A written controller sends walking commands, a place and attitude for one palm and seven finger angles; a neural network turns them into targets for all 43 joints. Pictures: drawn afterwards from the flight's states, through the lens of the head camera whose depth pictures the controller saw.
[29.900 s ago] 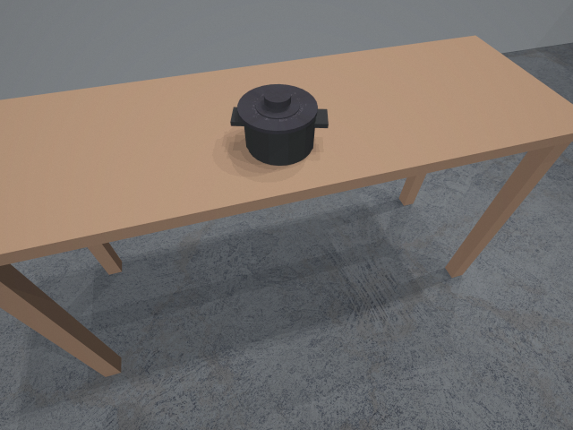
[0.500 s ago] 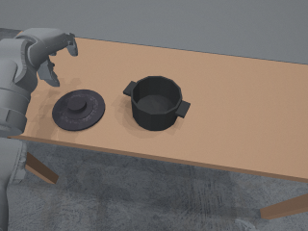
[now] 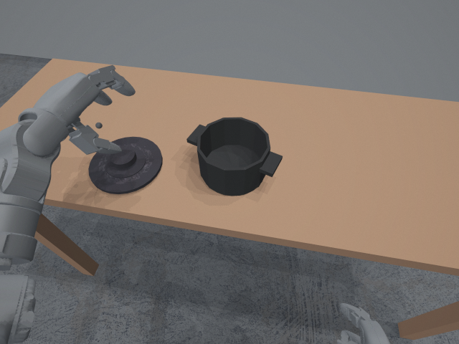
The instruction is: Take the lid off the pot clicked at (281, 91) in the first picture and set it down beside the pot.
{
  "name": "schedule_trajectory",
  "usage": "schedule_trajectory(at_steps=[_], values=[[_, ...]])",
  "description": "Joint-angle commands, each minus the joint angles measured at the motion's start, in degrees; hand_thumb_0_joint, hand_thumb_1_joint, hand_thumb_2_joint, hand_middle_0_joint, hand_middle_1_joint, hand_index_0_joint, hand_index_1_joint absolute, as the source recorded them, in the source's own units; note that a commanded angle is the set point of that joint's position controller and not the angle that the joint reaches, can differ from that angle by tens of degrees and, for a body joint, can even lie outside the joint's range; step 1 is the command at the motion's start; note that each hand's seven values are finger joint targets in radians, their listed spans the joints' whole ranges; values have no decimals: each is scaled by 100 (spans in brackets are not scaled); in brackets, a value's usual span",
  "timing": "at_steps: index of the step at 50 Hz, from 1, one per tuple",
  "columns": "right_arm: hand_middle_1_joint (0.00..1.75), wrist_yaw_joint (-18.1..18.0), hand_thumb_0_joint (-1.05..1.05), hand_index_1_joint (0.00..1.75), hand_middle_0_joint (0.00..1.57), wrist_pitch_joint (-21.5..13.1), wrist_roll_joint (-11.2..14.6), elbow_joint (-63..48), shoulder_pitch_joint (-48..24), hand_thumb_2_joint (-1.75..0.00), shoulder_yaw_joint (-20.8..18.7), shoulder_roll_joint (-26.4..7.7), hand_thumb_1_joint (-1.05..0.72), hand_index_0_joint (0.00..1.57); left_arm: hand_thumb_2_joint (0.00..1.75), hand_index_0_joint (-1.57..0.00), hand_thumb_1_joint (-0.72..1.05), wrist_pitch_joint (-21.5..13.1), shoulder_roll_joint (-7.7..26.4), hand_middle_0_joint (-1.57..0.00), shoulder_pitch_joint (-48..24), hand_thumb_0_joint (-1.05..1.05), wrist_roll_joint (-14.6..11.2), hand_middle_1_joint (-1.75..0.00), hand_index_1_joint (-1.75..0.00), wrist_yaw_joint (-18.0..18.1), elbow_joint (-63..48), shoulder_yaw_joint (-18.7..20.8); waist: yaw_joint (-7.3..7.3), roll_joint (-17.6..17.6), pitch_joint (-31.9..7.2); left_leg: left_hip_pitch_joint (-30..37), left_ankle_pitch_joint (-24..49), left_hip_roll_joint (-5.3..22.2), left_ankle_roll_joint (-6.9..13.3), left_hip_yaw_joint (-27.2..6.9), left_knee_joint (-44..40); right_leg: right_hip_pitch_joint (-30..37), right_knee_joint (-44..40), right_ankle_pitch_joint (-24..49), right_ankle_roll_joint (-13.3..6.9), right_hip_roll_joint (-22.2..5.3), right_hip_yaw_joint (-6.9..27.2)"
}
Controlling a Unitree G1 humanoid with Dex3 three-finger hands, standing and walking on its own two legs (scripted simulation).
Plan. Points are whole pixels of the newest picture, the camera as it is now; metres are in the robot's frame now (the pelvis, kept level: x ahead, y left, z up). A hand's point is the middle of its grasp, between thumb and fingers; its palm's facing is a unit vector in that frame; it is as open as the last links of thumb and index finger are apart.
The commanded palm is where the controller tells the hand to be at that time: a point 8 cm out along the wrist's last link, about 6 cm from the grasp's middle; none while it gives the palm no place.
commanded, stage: draw the hand back to the body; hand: left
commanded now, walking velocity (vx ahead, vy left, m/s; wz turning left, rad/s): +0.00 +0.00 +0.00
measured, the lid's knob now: (123, 157) +0.47 +0.28 +0.01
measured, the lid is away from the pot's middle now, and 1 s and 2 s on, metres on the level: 0.24 0.24 0.24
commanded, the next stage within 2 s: step back with the hand held close in 1.70 s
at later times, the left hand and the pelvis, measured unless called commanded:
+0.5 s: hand (115, 122) +0.37 +0.20 +0.20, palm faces +0.40 -0.87 -0.29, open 9.7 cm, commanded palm +0.32 +0.24 +0.21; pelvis +0.03 -0.07 +0.00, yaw -4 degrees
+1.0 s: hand (110, 178) +0.28 +0.17 +0.20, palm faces +0.39 -0.87 -0.31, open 7.6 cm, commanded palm +0.23 +0.21 +0.20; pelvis +0.00 -0.08 +0.00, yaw -3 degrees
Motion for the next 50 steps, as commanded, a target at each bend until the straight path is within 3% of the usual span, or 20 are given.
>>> schedule_trajectory(at_steps=[1,2,5,6,8,12,13,17,20,23,25,28,30,31,33,37,42,45,47,50], values=[[30,-386,0,30,20,-559,5,-488,-235,-90,-141,-705,-90,20,57,-32,3,-452,-7,-32,-2140,0,-2400,-91,-91,1596,-1294,825,-382,-831,-1327,1667,-135,1233,-670,-761,-731,-308,-270,192,-70,158,-9],[30,-437,0,30,20,-639,-6,-380,-243,-90,-150,-756,-90,20,57,-32,3,-466,109,-32,-2351,0,-2535,-91,-91,1766,-1453,929,-362,-604,-1303,1617,135,1145,-568,-532,-620,-148,-327,479,-69,145,56],[30,-509,0,30,20,-856,-97,-251,-258,-90,-107,-830,-90,20,59,-31,9,-555,1137,-31,-2317,0,-2628,-87,-87,2192,-2324,2005,-156,808,-1756,2026,1182,1183,-1001,-685,-663,117,-206,597,-116,163,-67],[30,-506,0,30,20,-925,-121,-258,-269,-90,-84,-743,-90,20,60,-31,11,-593,1172,-31,-2259,0,-2641,-85,-85,2284,-2620,2166,-98,1325,-1913,2163,1575,1177,-1128,-709,-640,247,-185,689,-141,169,-79],[30,-489,0,30,20,-978,-147,-241,-310,-90,-84,-625,-90,20,62,-30,16,-531,857,-30,-1216,0,-2760,-82,-82,2374,-2443,2259,-29,1286,-1714,1951,2049,1156,-1128,-489,-491,553,-183,1029,-147,167,-92],[30,-407,0,30,20,-1016,-146,-292,-390,-90,-180,-663,-90,20,65,-29,25,-412,-110,-29,87,0,-3011,-76,-76,2300,-2368,1825,-75,-89,-1341,1332,2164,1122,-802,-115,-319,827,-150,1558,-75,130,-167],[30,-402,0,30,20,-1002,-123,-282,-379,-90,-219,-719,-90,20,66,-29,27,-353,-61,-29,347,0,-3038,-74,-74,2287,-2239,1914,-71,-238,-1242,1266,2098,1123,-732,-52,-296,787,-150,1601,-58,132,-169],[30,-421,0,30,20,-1001,-91,-309,-526,-90,-269,-766,-90,20,69,-28,35,-357,640,-28,442,0,-3083,-68,-68,2348,-2948,2581,14,40,-1599,1289,2144,1015,-608,111,-182,1095,-106,1977,-51,80,-75],[30,-431,0,30,20,-1114,-110,-271,-569,-90,-261,-710,-90,20,72,-27,42,-428,854,-27,310,0,-3087,-64,-64,2435,-3730,2779,2,485,-2032,1605,2652,955,-545,169,-12,1339,-41,2571,-30,0,83],[30,-450,0,30,20,-1149,-101,-194,-581,-90,-303,-705,-90,20,74,-26,49,-285,526,-26,909,0,-3135,-59,-59,2444,-3379,2683,15,70,-1859,1501,2584,931,-451,307,61,1397,-16,3035,16,-26,131],[30,-447,0,30,20,-1175,-73,-191,-643,-90,-322,-695,-90,20,76,-25,53,-255,111,-25,958,0,-3159,-56,-56,2400,-3298,2330,-68,-44,-1551,1400,2255,887,-419,351,29,1210,-86,2862,39,-33,107],[30,-479,0,30,20,-1159,-62,-189,-737,-90,-338,-730,-90,20,78,-24,59,-168,273,-24,1555,0,-3225,-51,-51,2396,-3025,2562,30,-358,-1267,1144,1644,849,-356,435,12,1170,-142,2725,96,-77,156],[30,-475,0,30,20,-1194,-65,-243,-848,-90,-318,-691,-90,20,80,-24,64,-284,505,-24,1448,0,-3252,-48,-48,2408,-3652,2756,50,-187,-1510,1215,1618,800,-355,426,20,1370,-134,2851,113,-130,249],[30,-478,0,30,20,-1224,-84,-268,-895,-90,-308,-668,-90,20,81,-23,66,-346,563,-23,1467,0,-3245,-47,-47,2417,-3934,2832,111,130,-1691,1348,1743,787,-363,450,2,1470,-99,2960,91,-133,276],[30,-471,0,30,20,-1283,-114,-279,-937,-90,-295,-614,-90,20,82,-23,70,-375,570,-23,1745,0,-3259,-44,-44,2446,-4170,2948,165,168,-1769,1427,1950,798,-381,440,46,1586,-62,3303,92,-152,326],[30,-495,0,30,20,-1201,-100,-246,-985,-90,-319,-626,-90,20,86,-22,79,-202,98,-22,2235,0,-3318,-38,-38,2372,-3407,2621,63,-658,-958,1099,1289,813,-343,473,-29,1116,-289,2570,166,-113,312],[30,-523,0,30,20,-1307,-117,-391,-1192,-90,-245,-513,-90,20,90,-20,90,-365,-39,-20,2290,0,-3326,-30,-30,2361,-4369,2435,125,256,-1030,1451,976,800,-351,424,-161,932,-514,1495,91,-94,258],[30,-535,0,30,20,-1365,-162,-362,-1172,-90,-242,-498,-90,20,90,-20,90,-430,168,-20,2549,0,-3335,-30,-30,2437,-4657,2732,151,10,-1090,1469,975,804,-366,366,-211,1013,-556,1379,74,-69,279],[30,-572,0,30,20,-1340,-182,-338,-1219,-90,-227,-487,-90,20,90,-20,90,-394,12,-20,2676,0,-3340,-30,-30,2445,-4423,2638,150,-304,-905,1394,785,809,-363,351,-291,930,-645,1065,79,-35,275],[30,-571,0,30,20,-1363,-182,-369,-1249,-90,-234,-466,-90,20,90,-20,90,-383,-260,-20,3039,0,-3333,-30,-30,2405,-4425,2437,115,-326,-631,1381,625,802,-343,341,-330,776,-750,800,82,-36,277]])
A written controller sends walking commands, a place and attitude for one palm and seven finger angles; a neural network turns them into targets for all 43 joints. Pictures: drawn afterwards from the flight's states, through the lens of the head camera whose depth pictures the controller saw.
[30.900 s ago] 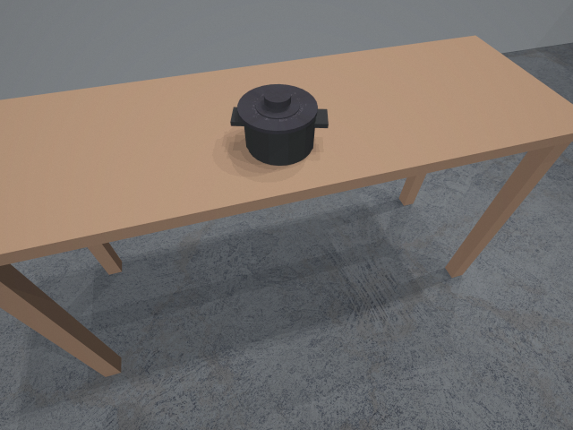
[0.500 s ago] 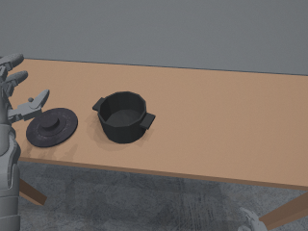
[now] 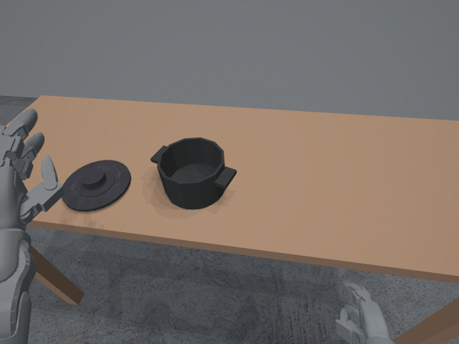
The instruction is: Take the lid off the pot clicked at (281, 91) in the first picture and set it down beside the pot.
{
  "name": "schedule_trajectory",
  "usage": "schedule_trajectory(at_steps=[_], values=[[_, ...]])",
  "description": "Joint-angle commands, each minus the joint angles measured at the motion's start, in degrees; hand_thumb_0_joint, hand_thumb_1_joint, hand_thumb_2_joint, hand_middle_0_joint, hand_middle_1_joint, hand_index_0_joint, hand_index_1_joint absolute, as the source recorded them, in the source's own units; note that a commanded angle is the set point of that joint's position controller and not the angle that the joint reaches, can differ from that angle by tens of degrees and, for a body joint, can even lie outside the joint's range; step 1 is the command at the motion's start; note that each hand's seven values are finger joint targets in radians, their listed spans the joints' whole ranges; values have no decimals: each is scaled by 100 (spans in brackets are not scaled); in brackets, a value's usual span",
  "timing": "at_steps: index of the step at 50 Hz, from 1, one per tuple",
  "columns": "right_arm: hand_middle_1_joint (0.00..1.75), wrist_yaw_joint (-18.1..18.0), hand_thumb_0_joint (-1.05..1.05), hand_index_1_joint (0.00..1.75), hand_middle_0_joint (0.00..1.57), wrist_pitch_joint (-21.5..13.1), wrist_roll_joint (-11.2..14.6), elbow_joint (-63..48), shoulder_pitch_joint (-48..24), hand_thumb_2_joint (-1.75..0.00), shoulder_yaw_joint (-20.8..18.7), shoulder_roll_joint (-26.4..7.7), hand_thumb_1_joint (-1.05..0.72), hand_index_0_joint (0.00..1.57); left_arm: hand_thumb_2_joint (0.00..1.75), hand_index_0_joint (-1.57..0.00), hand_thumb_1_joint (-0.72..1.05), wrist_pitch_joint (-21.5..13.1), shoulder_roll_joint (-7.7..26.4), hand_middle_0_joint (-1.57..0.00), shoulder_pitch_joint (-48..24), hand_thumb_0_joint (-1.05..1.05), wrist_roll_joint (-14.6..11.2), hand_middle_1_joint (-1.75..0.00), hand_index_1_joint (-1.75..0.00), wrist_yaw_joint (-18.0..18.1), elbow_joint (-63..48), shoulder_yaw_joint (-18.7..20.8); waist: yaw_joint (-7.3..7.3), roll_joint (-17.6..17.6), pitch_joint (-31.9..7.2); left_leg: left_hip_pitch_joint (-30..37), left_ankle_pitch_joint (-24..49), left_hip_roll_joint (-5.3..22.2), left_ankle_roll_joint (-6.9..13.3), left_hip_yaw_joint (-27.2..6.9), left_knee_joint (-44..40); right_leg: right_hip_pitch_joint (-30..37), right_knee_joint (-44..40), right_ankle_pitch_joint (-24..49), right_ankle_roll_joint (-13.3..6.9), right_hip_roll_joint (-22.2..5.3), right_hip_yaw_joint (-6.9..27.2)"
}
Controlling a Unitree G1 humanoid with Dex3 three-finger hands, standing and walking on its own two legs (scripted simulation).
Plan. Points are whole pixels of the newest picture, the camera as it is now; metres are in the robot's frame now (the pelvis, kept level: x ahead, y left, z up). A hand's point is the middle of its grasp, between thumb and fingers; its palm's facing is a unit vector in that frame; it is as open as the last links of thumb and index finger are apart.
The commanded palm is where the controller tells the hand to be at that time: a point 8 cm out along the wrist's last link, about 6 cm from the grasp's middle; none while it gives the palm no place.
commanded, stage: draw the hand back to the body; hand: left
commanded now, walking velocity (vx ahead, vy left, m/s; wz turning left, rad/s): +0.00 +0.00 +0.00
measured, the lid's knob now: (93, 178) +0.44 +0.39 +0.00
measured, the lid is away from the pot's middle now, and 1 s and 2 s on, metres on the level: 0.24 0.24 0.24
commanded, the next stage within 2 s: step back with the hand held close in 0.70 s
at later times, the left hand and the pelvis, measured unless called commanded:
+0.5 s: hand (26, 234) +0.19 +0.28 +0.18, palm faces +0.38 -0.85 -0.36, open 7.4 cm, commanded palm +0.13 +0.32 +0.19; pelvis +0.00 +0.04 +0.00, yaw +0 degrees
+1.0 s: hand (18, 218) +0.20 +0.29 +0.20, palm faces +0.37 -0.82 -0.43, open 7.4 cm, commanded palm +0.13 +0.33 +0.19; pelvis +0.00 +0.05 +0.00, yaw -2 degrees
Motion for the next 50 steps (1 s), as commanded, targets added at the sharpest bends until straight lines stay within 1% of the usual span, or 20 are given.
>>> schedule_trajectory(at_steps=[1,4,8,10,13,15,19,20,25,27,30,31,34,37,40,41,42,44,48,50], values=[[30,-44,0,30,20,-311,0,-898,-860,-90,-229,-570,-90,20,90,-20,90,-365,1197,-20,-937,0,-19,-30,-30,75,-1263,490,-74,-264,-764,377,734,141,178,200,-222,-151,-578,556,135,-625,218],[30,-18,0,30,20,-411,-41,-938,-902,-90,-197,-528,-90,20,90,-20,90,-457,1182,-20,-678,0,11,-30,-30,88,-2002,441,5,245,-905,532,862,168,149,124,-268,-51,-517,617,71,-629,208],[30,-24,0,30,20,-392,-94,-874,-847,-90,-227,-567,-90,20,90,-20,90,-424,1318,-20,-121,0,-4,-30,-30,142,-1883,754,28,-485,-747,335,841,206,146,63,-323,-7,-534,559,76,-581,205],[30,-18,0,30,20,-415,-85,-902,-854,-90,-215,-540,-90,20,90,-20,90,-469,1263,-20,-174,0,25,-30,-30,132,-2189,700,-28,-222,-672,380,779,201,129,30,-358,-78,-543,443,60,-575,211],[30,17,0,30,20,-471,-105,-951,-858,-90,-180,-511,-90,20,90,-20,90,-472,925,-20,289,0,78,-30,-30,96,-2525,367,33,277,-632,435,885,243,84,-25,-437,-70,-449,497,20,-558,114],[30,62,0,30,20,-525,-118,-994,-831,-90,-188,-518,-90,20,90,-20,90,-482,834,-20,613,0,95,-30,-30,84,-2736,276,4,119,-636,451,922,266,72,-84,-436,-80,-386,496,24,-538,71],[30,54,0,30,20,-446,-149,-965,-793,-90,-205,-556,-90,20,90,-20,90,-421,996,-20,923,0,92,-30,-30,108,-2763,527,54,-252,-390,170,771,285,48,-153,-517,-66,-426,374,14,-506,89],[30,63,0,30,20,-459,-141,-977,-774,-90,-212,-549,-90,20,90,-20,90,-452,1113,-20,1002,0,93,-30,-30,126,-2924,647,29,-158,-411,175,699,290,37,-182,-516,-71,-387,316,6,-502,106],[30,120,0,30,20,-530,-153,-1090,-749,-90,-197,-522,-90,20,90,-20,90,-443,716,-20,1525,0,154,-30,-30,88,-3504,224,6,182,-493,271,820,356,-40,-288,-519,-106,-252,386,8,-491,80],[30,125,0,30,20,-518,-181,-1094,-711,-90,-198,-530,-90,20,90,-20,90,-414,671,-20,1788,0,183,-30,-30,96,-3491,200,54,65,-468,185,942,374,-72,-310,-540,-59,-229,459,6,-483,29],[30,95,0,30,20,-517,-175,-1054,-670,-90,-201,-551,-90,20,90,-20,90,-408,1003,-20,1439,0,203,-30,-30,189,-3666,502,6,115,-431,149,898,372,-122,-360,-522,-77,-179,446,-8,-442,103],[30,80,0,30,20,-515,-203,-1025,-661,-90,-191,-539,-90,20,90,-20,90,-410,974,-20,1428,0,226,-30,-30,211,-3566,526,61,189,-490,99,956,362,-146,-366,-558,-11,-170,484,-19,-442,58],[30,82,0,30,20,-449,-211,-1031,-642,-90,-188,-525,-90,20,90,-20,90,-312,662,-20,1657,0,225,-30,-30,156,-3311,263,34,-26,-290,137,1190,366,-163,-309,-507,-108,-193,561,-10,-455,32],[30,136,0,30,20,-472,-203,-1087,-650,-90,-197,-541,-90,20,90,-20,90,-339,586,-20,1619,0,253,-30,-30,122,-3569,101,22,69,-396,204,1266,415,-196,-398,-524,-125,-121,530,16,-458,-15],[30,138,0,30,20,-503,-199,-1101,-621,-90,-191,-558,-90,20,90,-20,90,-341,915,-20,1725,0,232,-30,-30,195,-3747,422,69,227,-594,186,1321,410,-241,-428,-499,25,-51,580,-3,-430,53],[30,76,0,30,20,-411,-140,-1430,-651,-90,-150,-628,-90,20,90,-20,90,-766,1873,-20,575,0,230,-30,-30,277,-4240,1457,-60,179,-336,-333,634,484,27,-532,-594,-150,-90,1095,7,-636,739],[30,26,0,30,20,-349,-196,-1280,-515,-90,-161,-505,-90,20,90,-20,90,-863,1471,-20,1217,0,216,-30,-30,273,-3550,1260,-66,-364,-240,-364,627,409,82,-565,-548,-244,-133,1242,-11,-747,784],[30,55,0,30,20,-268,-181,-1297,-434,-90,-227,-543,-90,20,90,-20,90,-838,1095,-20,1695,0,253,-30,-30,194,-3298,920,-168,-786,-351,-193,1138,427,124,-499,-390,-307,-88,1751,37,-866,903],[30,109,0,30,20,-198,-146,-1411,-383,-90,-318,-628,-90,20,90,-20,90,-898,745,-20,2088,0,316,-30,-30,67,-3289,558,-187,104,-886,48,2502,643,134,-491,-230,-317,300,2050,159,-895,699],[30,158,0,30,20,-176,-130,-1517,-385,-90,-349,-614,-90,20,90,-20,90,-937,852,-20,2350,0,330,-30,-30,60,-3603,676,-158,215,-1242,156,3172,752,142,-563,-155,-285,537,1867,199,-834,610]])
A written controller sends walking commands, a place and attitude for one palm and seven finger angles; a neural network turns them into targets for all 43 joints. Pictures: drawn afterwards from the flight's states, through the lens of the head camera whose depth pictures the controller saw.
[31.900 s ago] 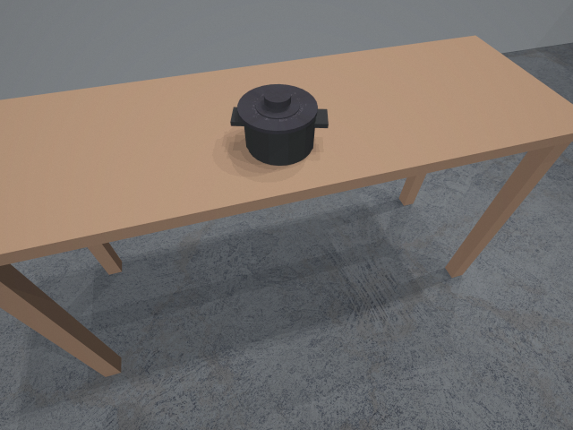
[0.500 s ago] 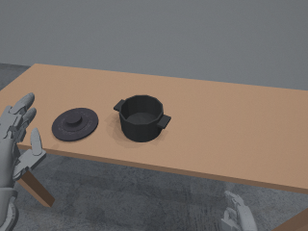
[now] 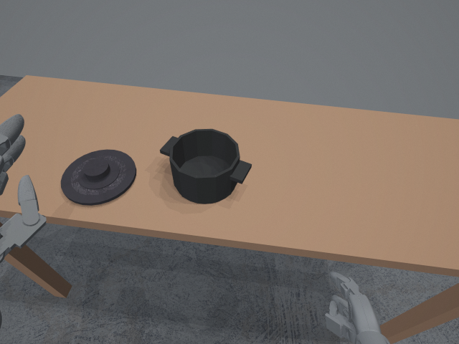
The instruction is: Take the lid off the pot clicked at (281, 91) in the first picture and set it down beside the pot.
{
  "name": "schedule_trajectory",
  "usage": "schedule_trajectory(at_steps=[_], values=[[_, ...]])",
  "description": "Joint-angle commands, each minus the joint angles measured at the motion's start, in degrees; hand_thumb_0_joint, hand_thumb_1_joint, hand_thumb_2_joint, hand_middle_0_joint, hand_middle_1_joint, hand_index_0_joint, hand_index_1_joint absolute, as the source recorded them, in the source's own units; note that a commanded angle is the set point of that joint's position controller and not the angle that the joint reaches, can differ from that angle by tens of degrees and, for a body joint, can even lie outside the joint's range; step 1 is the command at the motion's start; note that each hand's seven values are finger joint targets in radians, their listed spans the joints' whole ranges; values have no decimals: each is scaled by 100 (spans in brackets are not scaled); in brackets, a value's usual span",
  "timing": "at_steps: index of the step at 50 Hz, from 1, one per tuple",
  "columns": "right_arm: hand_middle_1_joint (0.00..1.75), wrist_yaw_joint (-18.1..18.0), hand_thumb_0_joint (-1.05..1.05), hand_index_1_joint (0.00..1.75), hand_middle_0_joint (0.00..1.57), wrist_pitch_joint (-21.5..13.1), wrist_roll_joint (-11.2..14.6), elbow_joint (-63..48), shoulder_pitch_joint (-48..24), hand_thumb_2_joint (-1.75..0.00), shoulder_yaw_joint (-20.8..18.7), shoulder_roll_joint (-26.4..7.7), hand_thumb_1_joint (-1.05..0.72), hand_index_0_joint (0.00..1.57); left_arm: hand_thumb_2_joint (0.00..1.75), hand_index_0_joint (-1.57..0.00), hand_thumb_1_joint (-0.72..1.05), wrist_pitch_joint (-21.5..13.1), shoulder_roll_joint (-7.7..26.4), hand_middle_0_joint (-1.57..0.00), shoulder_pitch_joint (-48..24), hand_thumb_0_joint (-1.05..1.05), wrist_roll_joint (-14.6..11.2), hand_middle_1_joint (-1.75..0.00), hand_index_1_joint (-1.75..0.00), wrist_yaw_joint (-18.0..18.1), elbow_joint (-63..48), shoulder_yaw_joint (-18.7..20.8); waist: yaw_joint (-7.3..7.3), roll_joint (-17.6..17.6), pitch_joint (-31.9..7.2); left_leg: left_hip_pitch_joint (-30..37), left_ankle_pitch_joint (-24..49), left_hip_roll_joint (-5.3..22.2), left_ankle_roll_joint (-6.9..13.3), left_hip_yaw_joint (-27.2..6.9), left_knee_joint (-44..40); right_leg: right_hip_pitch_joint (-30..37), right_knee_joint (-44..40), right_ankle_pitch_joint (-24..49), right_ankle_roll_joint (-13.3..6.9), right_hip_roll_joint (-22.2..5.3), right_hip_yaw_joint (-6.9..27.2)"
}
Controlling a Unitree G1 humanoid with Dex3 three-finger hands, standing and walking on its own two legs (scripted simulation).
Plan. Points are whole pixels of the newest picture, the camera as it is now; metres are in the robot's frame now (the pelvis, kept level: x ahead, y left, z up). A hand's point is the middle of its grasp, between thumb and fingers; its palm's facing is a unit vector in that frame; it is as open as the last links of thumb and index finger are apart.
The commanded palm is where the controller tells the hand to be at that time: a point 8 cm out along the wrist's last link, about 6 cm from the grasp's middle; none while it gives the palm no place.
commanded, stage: step back with the hand held close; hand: left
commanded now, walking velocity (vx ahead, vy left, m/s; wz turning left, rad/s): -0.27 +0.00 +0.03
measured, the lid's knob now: (96, 169) +0.44 +0.35 +0.00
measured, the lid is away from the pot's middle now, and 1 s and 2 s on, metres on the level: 0.24 0.24 0.24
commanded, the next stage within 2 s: stop stepping back and stand still in 1.22 s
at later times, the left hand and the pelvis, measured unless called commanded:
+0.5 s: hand (16, 296) +0.13 +0.24 +0.17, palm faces +0.36 -0.82 -0.45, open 7.4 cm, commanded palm +0.06 +0.29 +0.19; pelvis -0.06 +0.01 -0.02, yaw +2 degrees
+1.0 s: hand out of the picture +0.08 +0.22 +0.17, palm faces +0.24 -0.83 -0.50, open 7.4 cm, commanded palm +0.02 +0.28 +0.19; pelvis -0.12 +0.00 -0.02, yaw -2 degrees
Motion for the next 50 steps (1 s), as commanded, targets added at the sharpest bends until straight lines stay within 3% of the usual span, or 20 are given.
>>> schedule_trajectory(at_steps=[1,5,9,12,17,21,24,27,28,30,33,35,37,39,40,42,44,47,49,50], values=[[30,1,0,30,20,-167,34,-983,-459,-90,-472,-784,-90,20,90,-20,90,-333,779,-20,567,0,23,-30,-30,1,-1149,457,-98,468,-1321,421,3297,1148,-237,-878,-144,79,461,1643,-188,-487,239],[30,7,0,30,20,-57,89,-1222,-475,-90,-555,-788,-90,20,90,-20,90,-363,1152,-20,838,0,30,-30,-30,90,-1758,856,-108,282,-1531,-44,3042,1246,-169,-979,-101,175,696,1314,-156,-475,256],[30,-51,0,30,20,-36,141,-1273,-343,-90,-610,-771,-90,20,90,-20,90,-394,1048,-20,1009,0,-6,-30,-30,131,-1758,806,-177,375,-1249,-723,2063,1165,-111,-980,16,238,768,1545,-187,-619,392],[30,-93,0,30,20,-77,156,-1236,-214,-90,-632,-767,-90,20,90,-20,90,-416,1009,-20,933,0,-13,-30,-30,173,-1607,756,-268,167,-1049,-897,1093,1035,-120,-968,197,1,623,1579,-283,-805,601],[30,-143,0,30,20,-167,161,-1208,-109,-90,-668,-779,-90,20,90,-20,90,-454,930,-20,707,0,9,-30,-30,260,-1367,634,-350,-161,-633,-1142,-637,829,-94,-968,328,-642,212,416,-379,-930,822],[30,-159,0,30,20,-246,148,-1210,-92,-90,-667,-798,-90,20,90,-20,90,-516,928,-20,571,0,70,-30,-30,325,-1434,586,-365,-197,-438,-1413,-1481,830,-33,-1068,243,-935,53,-672,-384,-839,814],[30,-170,0,30,20,-329,140,-1235,-102,-90,-666,-832,-90,20,90,-20,90,-565,879,-20,505,0,140,-30,-30,361,-1482,551,-356,65,-289,-1868,-2082,961,65,-1239,-65,-828,283,-1050,-302,-633,656],[30,-161,0,30,20,-459,136,-1296,-111,-90,-655,-886,-90,20,90,-20,90,-667,887,-20,444,0,281,-30,-30,374,-1726,662,-313,989,-430,-2960,-2907,1429,289,-1680,-997,329,1572,-393,-88,-164,96],[30,-160,0,30,20,-488,110,-1297,-118,-90,-649,-852,-90,20,90,-20,90,-670,875,-20,436,0,313,-30,-30,378,-1695,696,-273,1123,-441,-3236,-2880,1548,324,-1753,-1191,607,1951,-220,-33,-56,-54],[30,-126,0,30,20,-557,107,-1291,-67,-90,-680,-821,-90,20,90,-20,90,-701,973,-20,439,0,319,-30,-30,358,-1861,790,-260,965,-671,-3026,-2378,1654,311,-1737,-1157,636,2126,-234,-5,-19,-98],[30,-96,0,30,20,-593,59,-1206,-61,-90,-694,-819,-90,20,90,-20,90,-725,864,-20,368,0,335,-30,-30,308,-1706,714,-242,626,-294,-3144,-2335,1758,365,-1723,-1070,535,2025,-621,-5,-11,-83],[30,-89,0,30,20,-616,34,-1109,4,-90,-689,-825,-90,20,90,-20,90,-735,812,-20,272,0,269,-30,-30,267,-1577,624,-297,259,-296,-2463,-1455,1531,219,-1478,-626,143,1321,-143,-98,-115,47],[30,-116,0,30,20,-629,39,-999,-2,-90,-677,-798,-90,20,90,-20,90,-782,810,-20,190,0,184,-30,-30,261,-1497,534,-306,-45,-663,-1321,12,1313,23,-1243,-124,-401,748,563,-213,-317,176],[30,-124,0,30,20,-600,55,-981,-65,-90,-693,-773,-90,20,90,-20,90,-764,805,-20,174,0,147,-30,-30,252,-1615,457,-278,53,-1365,-308,1457,1355,-96,-1108,-9,-589,919,621,-176,-298,42],[30,-111,0,30,20,-599,37,-1001,-106,-90,-706,-766,-90,20,90,-20,90,-766,904,-20,429,0,128,-30,-30,254,-1694,555,-222,276,-1638,-6,1794,1444,-61,-1167,-145,-613,1061,30,-116,-175,-56],[30,-54,0,30,20,-573,-9,-1108,-176,-90,-698,-747,-90,20,90,-20,90,-748,935,-20,834,0,110,-30,-30,235,-1848,666,-141,936,-1783,-229,1301,1713,44,-1304,-561,-427,1412,-1036,-65,8,-183],[30,-35,0,30,20,-555,-39,-1163,-204,-90,-684,-748,-90,20,90,-20,90,-744,999,-20,940,0,121,-30,-30,251,-2050,788,-114,1167,-1642,-1045,372,1827,144,-1338,-818,111,1631,-1007,-61,38,-210],[30,-21,0,30,20,-476,-5,-1184,-229,-90,-646,-690,-90,20,90,-20,90,-682,1001,-20,1070,0,68,-30,-30,256,-2020,741,-120,427,-1348,-1256,156,1529,14,-1019,-267,165,647,-66,-170,-191,-117],[30,-48,0,30,20,-390,22,-1146,-172,-90,-660,-635,-90,20,90,-20,90,-702,1064,-20,855,0,26,-30,-30,257,-1771,673,-261,-521,-893,-1365,-989,939,-236,-603,586,-561,-100,568,-499,-926,659],[30,-57,0,30,20,-366,-8,-1055,5,-90,-657,-549,-90,20,90,-20,90,-744,1125,-20,687,0,10,-30,-30,293,-1758,642,-326,-839,-848,-927,-833,730,-362,-438,1128,-1181,-499,554,-656,-1400,1008]])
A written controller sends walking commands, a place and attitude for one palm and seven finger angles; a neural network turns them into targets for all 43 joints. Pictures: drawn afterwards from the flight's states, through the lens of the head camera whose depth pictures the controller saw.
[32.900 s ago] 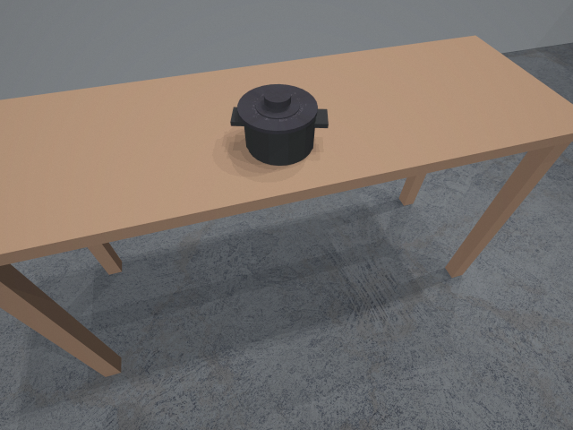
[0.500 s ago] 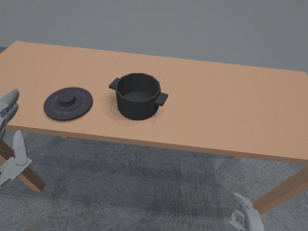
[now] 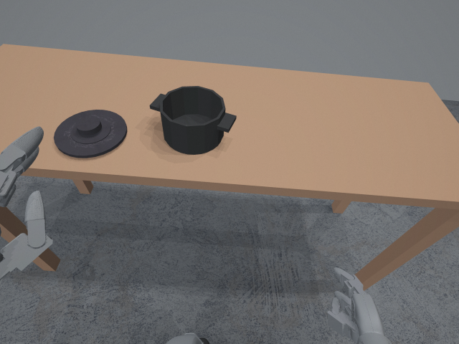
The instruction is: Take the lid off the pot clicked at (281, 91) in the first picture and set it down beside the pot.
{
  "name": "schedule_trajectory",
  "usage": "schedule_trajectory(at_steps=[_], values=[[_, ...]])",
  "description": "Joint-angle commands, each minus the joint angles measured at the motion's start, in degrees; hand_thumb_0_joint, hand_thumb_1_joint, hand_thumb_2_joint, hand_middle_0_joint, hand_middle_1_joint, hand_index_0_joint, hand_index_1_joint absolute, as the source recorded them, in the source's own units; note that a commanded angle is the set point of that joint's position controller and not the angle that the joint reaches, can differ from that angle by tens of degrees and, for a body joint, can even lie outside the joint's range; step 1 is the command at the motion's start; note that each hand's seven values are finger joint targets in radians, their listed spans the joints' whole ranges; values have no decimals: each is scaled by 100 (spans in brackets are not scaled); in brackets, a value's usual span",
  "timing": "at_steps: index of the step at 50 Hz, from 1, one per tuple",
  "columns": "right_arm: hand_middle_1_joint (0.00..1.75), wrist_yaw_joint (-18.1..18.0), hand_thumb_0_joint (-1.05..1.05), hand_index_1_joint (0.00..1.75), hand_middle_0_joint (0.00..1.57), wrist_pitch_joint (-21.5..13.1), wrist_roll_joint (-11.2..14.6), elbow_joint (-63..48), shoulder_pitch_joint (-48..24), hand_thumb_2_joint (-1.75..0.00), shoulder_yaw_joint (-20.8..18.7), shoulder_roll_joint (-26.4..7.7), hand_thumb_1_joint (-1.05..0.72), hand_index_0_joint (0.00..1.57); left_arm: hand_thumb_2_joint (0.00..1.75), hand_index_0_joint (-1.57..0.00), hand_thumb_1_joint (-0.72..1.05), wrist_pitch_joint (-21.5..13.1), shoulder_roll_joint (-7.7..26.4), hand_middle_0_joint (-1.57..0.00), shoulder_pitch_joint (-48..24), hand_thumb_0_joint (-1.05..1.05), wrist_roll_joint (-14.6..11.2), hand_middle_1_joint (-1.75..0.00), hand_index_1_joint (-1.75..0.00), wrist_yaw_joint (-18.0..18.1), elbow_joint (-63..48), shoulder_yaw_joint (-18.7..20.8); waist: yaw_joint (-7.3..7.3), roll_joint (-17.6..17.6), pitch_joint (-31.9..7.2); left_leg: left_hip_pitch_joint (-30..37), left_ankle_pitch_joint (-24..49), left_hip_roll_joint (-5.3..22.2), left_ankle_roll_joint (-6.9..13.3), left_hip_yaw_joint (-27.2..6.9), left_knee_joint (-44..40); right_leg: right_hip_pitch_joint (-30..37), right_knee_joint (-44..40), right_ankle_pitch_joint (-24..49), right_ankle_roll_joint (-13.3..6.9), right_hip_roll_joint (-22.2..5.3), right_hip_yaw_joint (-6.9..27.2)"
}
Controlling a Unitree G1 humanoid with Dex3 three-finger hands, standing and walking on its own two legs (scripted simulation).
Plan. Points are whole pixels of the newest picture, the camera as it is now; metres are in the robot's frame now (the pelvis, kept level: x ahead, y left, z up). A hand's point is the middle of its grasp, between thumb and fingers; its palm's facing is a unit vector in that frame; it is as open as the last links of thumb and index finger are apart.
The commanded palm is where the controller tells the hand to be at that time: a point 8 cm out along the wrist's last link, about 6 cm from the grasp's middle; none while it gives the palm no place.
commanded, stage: step back with the hand held close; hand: left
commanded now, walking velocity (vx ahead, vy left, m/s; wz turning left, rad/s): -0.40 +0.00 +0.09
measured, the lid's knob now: (88, 125) +0.55 +0.37 +0.02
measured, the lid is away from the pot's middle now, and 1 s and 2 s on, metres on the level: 0.24 0.24 0.24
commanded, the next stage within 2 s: stop stepping back and stand still in 0.22 s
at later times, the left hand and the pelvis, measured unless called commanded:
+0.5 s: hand out of the picture +0.06 +0.24 +0.18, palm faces +0.24 -0.82 -0.52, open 7.4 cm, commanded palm +0.01 +0.29 +0.21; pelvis -0.12 +0.01 +0.00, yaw -1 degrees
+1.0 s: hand out of the picture -0.04 +0.28 +0.19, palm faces +0.37 -0.85 -0.38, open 7.4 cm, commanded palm -0.08 +0.32 +0.21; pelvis -0.20 +0.04 +0.00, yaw +2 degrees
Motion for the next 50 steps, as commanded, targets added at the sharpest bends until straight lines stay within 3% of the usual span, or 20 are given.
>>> schedule_trajectory(at_steps=[1,7,10,12,15,16,17,20,23,26,29,32,34,36,41,42,43,45,47,50], values=[[30,-100,0,30,20,-142,108,-609,-161,-90,-444,-702,-90,20,90,-20,90,-389,727,-20,-509,0,-142,-30,-30,238,-887,467,-178,-1240,-844,1308,-1194,96,-447,-537,1185,-1048,-1578,1312,-795,-1870,1371],[30,-192,0,30,20,-28,36,-525,-409,-90,-315,-601,-90,20,90,-20,90,-202,628,-20,-818,0,-17,-30,-30,284,-431,332,-249,-125,-226,777,-717,188,-389,-555,287,-689,-519,3405,-569,-1651,708],[30,-200,0,30,20,-227,83,-599,-476,-90,-436,-850,-90,20,90,-20,90,-332,742,-20,-788,0,-6,-30,-30,235,-948,402,-126,1582,-735,1084,2329,1296,44,-1543,-1281,-461,1066,700,-44,-296,41],[30,-121,0,30,20,-470,11,-574,-262,-90,-445,-730,-90,20,90,-20,90,-369,865,-20,-398,0,-45,-30,-30,221,-1153,602,-15,1349,-1442,2422,4603,1613,340,-1711,-815,-1489,1651,-1230,-5,-98,163],[30,1,0,30,20,-602,-1,-575,-197,-90,-464,-818,-90,20,90,-20,90,-250,785,-20,20,0,-124,-30,-30,207,-1735,635,21,1147,-1813,2286,4092,1690,307,-1594,-990,-1069,1842,-1175,35,-97,262],[30,73,0,30,20,-592,-229,1281,-11,-90,-810,-1688,-90,20,90,-20,90,891,-901,-20,-1269,0,463,-30,-30,-322,4260,-1602,-572,1264,-990,1962,5691,1884,512,-2333,324,-2018,2342,-953,125,-410,660],[30,211,0,30,20,-568,191,-871,-558,-90,-575,-660,-90,20,90,-20,90,138,1078,-20,-1652,0,-56,-30,-30,115,-3195,644,103,378,-2053,2394,3040,1673,189,-1185,-1085,-831,1785,-996,184,-205,445],[30,57,0,30,20,-521,170,-845,-271,-90,-482,-720,-90,20,90,-20,90,177,1128,-20,1031,0,-199,-30,-30,304,-1391,1145,78,767,-1637,1377,-207,1121,14,-1247,-1453,71,392,-449,19,-81,-271],[30,-7,0,30,20,-392,107,-882,-341,-90,-287,-726,-90,20,90,-20,90,102,867,-20,625,0,-78,-30,-30,261,-1417,751,11,519,-873,-237,-2822,458,-276,-594,-863,1121,-781,-273,-263,-522,-144],[30,-143,0,30,20,-395,136,-564,-210,-90,-332,-734,-90,20,90,-20,90,148,781,-20,-725,0,-161,-30,-30,296,-739,446,-160,-1263,-270,603,-1798,32,-443,-607,2586,-1599,-2491,-2348,-929,-2296,1670],[30,-241,0,30,20,-245,157,-347,-83,-90,-363,-778,-90,20,90,-20,90,242,554,-20,-1016,0,-153,-30,-30,241,125,220,-367,-1369,-26,1330,-1532,357,-291,-811,2441,-2692,-1963,-2603,-712,-1994,936],[30,-350,0,30,20,-325,143,-449,-276,-90,-163,-777,-90,20,90,-20,90,152,448,-20,-1486,0,-109,-30,-30,311,31,27,-288,492,303,1327,-2454,383,-79,-689,-409,-2320,-581,-2605,-488,-1226,286],[30,-324,0,30,20,-519,195,-554,-198,-90,-128,-896,-90,20,90,-20,90,38,527,-20,-1576,0,-29,-30,-30,370,-465,135,-260,2698,265,412,-4300,1458,499,-2756,-2460,-1573,2340,-1359,-82,104,-559],[30,-209,0,30,20,-676,201,-532,-158,-90,-185,-655,-90,20,90,-20,90,11,800,-20,-1246,0,32,-30,-30,313,-599,367,-61,1298,-368,648,-2931,1502,652,-2494,-2247,-1372,3233,-1171,-47,-98,-149],[30,-44,0,30,20,-639,78,-635,-442,-90,-157,-792,-90,20,90,-20,90,114,787,-20,77,0,37,-30,-30,297,-809,395,236,1022,-224,-1450,-3366,897,29,-1389,-1249,1669,178,-1061,-262,-151,-250],[30,-31,0,30,20,-558,48,-547,-302,-90,-213,-798,-90,20,90,-20,90,97,799,-20,203,0,90,-30,-30,255,-618,421,245,-21,-291,-1551,-2951,319,-144,-755,216,1777,-669,-1208,-472,-441,227],[30,-9,0,30,20,-447,90,-543,-267,-90,-300,-744,-90,20,90,-20,90,121,934,-20,-69,0,73,-30,-30,201,-645,456,149,-1831,-403,-1460,-2247,-258,-288,-86,2379,1147,-1819,-1886,-846,-1638,1994],[30,-95,0,30,20,-453,52,-470,-44,-90,-284,-807,-90,20,90,-20,90,57,991,-20,-683,0,-120,-30,-30,160,-617,618,-173,-1128,-548,-964,-1516,-64,-363,-413,3826,341,-1793,603,-1068,-2122,1927],[30,-130,0,30,20,-436,53,-285,28,-90,-289,-665,-90,20,90,-20,90,56,853,-20,-967,0,-133,-30,-30,243,-514,617,-215,-394,-365,-215,-1875,441,-236,-757,3115,-1035,-2164,-2851,-1154,-2294,2254],[30,-271,0,30,20,-391,62,-400,-282,-90,-202,-579,-90,20,90,-20,90,58,469,-20,-1260,0,-88,-30,-30,216,-451,187,-313,-263,366,1553,-1680,555,-149,-446,506,-2493,-1289,-2946,-903,-1704,930]])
